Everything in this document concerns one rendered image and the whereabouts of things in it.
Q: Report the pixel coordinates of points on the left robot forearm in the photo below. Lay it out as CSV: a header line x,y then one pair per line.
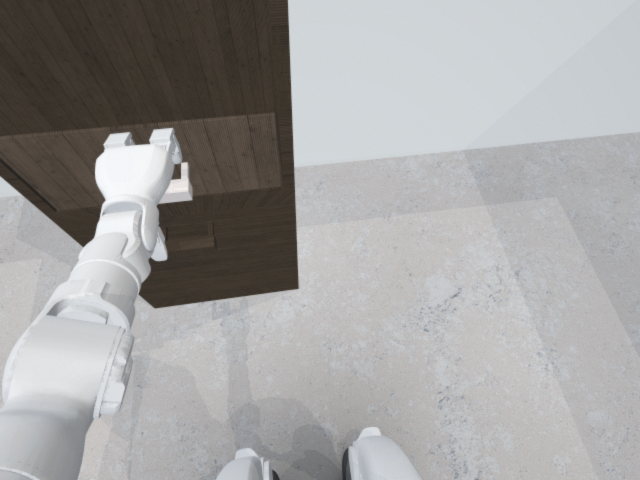
x,y
106,281

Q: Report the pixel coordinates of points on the cabinet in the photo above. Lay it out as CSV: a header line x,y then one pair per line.
x,y
81,64

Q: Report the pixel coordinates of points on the robot right thigh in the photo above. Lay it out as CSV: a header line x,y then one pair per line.
x,y
380,458

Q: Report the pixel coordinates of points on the handle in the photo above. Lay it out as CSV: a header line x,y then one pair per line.
x,y
190,246
179,189

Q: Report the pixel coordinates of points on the robot thigh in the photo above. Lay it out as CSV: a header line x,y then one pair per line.
x,y
247,468
380,458

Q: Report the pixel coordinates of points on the robot left hand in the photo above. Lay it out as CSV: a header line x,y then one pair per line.
x,y
141,170

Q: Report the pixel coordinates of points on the drawer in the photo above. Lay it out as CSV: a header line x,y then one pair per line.
x,y
225,154

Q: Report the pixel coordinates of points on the left robot upper arm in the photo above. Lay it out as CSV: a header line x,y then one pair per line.
x,y
69,372

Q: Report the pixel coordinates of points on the robot left thigh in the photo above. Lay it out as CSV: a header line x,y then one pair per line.
x,y
247,468

